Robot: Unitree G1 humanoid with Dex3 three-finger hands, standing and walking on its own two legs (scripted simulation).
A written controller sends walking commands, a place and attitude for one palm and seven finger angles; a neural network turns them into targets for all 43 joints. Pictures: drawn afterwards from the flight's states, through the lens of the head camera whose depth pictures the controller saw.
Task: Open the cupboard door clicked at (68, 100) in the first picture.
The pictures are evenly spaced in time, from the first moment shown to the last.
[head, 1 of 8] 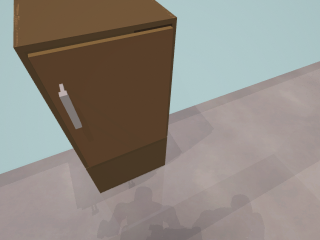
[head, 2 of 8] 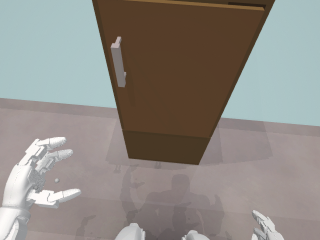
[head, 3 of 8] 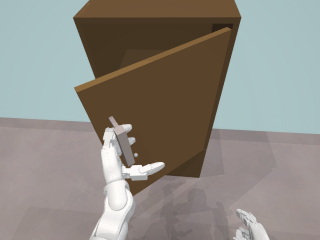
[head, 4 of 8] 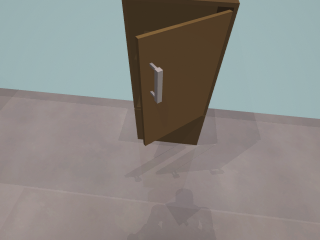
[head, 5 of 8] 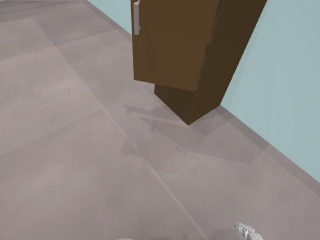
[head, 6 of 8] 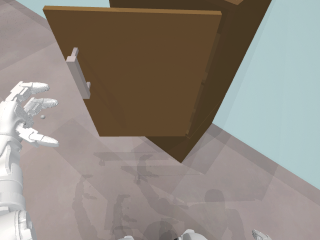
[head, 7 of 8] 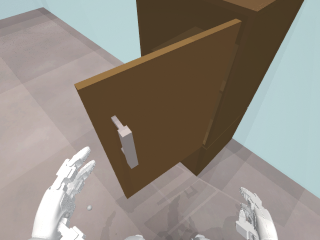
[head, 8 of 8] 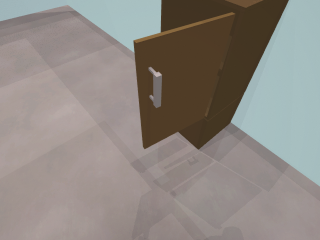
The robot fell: no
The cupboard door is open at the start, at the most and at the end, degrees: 0 82 82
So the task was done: yes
